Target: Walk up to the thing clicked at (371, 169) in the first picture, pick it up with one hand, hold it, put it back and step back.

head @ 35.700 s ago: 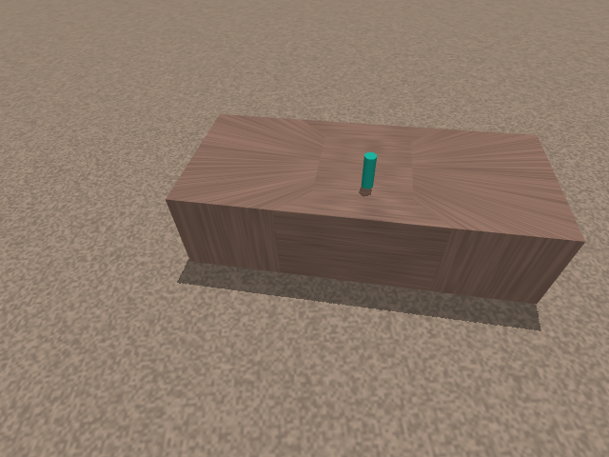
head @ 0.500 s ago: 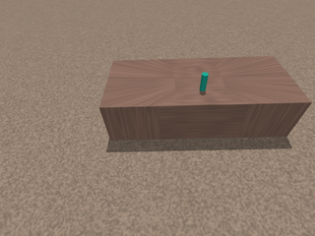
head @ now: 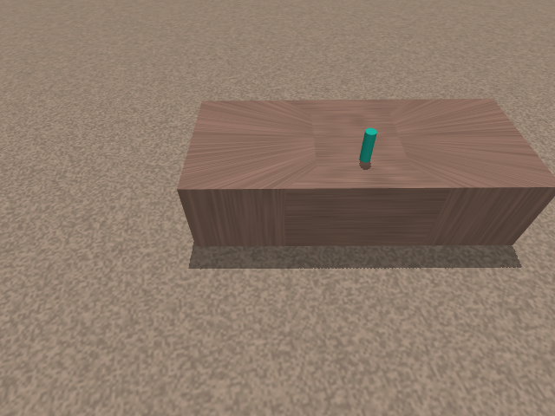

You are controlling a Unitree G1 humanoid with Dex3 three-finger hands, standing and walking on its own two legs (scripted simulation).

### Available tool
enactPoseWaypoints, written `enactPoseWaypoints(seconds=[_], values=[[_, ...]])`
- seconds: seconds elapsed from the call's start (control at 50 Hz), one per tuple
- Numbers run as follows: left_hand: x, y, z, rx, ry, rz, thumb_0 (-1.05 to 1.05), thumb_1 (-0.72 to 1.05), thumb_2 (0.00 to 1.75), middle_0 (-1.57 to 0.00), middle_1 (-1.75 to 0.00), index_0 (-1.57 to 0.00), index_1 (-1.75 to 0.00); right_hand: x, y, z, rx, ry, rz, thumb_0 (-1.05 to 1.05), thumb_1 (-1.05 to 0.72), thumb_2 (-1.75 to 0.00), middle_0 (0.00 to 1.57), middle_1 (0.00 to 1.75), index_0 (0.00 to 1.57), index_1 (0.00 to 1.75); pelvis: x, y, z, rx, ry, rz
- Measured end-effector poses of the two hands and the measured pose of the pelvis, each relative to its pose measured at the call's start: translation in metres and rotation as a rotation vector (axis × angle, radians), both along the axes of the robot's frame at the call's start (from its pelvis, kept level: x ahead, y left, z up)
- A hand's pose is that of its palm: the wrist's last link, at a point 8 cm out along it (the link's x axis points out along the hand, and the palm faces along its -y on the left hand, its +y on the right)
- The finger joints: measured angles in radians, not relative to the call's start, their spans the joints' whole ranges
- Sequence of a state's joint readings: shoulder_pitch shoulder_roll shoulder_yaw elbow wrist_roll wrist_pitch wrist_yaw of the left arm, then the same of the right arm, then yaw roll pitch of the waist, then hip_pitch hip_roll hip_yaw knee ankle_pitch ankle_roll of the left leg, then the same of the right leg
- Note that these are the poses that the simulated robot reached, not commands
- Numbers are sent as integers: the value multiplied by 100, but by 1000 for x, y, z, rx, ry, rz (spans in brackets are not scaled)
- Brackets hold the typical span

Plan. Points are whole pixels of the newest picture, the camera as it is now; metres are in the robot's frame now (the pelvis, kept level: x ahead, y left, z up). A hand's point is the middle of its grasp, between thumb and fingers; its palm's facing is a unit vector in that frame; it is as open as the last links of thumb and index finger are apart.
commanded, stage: step back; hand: right
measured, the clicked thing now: (367, 145) +1.12 -0.28 -0.34
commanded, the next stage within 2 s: stand in 0.10 s
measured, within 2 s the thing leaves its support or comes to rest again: neither
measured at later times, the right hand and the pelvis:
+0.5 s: hand out of the picture +0.07 -0.25 -0.14, palm faces +0.01 +0.94 -0.34, open 7.4 cm; pelvis -0.02 +0.00 +0.01, yaw +0 degrees
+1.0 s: hand out of the picture +0.04 -0.26 -0.14, palm faces -0.03 +0.94 -0.33, open 7.4 cm; pelvis -0.02 -0.01 +0.01, yaw +1 degrees
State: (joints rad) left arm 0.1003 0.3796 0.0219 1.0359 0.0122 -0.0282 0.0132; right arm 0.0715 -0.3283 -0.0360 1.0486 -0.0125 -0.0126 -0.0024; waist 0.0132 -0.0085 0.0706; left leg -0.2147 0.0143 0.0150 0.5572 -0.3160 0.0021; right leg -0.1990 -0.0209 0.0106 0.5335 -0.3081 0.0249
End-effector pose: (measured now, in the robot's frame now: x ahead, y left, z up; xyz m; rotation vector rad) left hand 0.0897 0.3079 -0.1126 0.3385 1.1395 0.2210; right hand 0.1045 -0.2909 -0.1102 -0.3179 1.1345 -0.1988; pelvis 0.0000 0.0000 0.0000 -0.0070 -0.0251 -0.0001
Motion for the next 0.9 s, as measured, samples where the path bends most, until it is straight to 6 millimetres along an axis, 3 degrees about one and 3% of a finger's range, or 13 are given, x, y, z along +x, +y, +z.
enactPoseWaypoints(seconds=[0.1,0.2,0.4,0.66,0.9], values=[[14,0,5,3,-25,-16,1,90,90,-21,-30,-20,-30,8,3,2,6,-20,-5,1,-90,-90,20,30,20,30,-1,2,2,5,-5,-7],[13,-6,8,-15,-15,-18,1,90,90,-21,-30,-20,-30,4,4,7,16,-22,-6,1,-91,-90,20,30,20,30,-4,2,8,6,-16,-3],[-16,-17,5,-44,44,-14,1,90,90,-21,-30,-20,-30,-27,-3,11,13,23,-23,1,-91,-90,20,30,20,30,-15,-1,14,7,-28,0],[-58,-17,5,-34,110,9,1,90,90,-21,-30,-20,-30,-66,-11,5,15,97,-34,1,-91,-90,20,30,20,30,-29,-6,15,5,-23,7],[-67,-16,5,-28,134,18,1,90,90,-21,-30,-20,-30,-75,-12,1,19,133,-29,1,-91,-90,20,30,20,30,-27,-8,15,4,-10,12]])
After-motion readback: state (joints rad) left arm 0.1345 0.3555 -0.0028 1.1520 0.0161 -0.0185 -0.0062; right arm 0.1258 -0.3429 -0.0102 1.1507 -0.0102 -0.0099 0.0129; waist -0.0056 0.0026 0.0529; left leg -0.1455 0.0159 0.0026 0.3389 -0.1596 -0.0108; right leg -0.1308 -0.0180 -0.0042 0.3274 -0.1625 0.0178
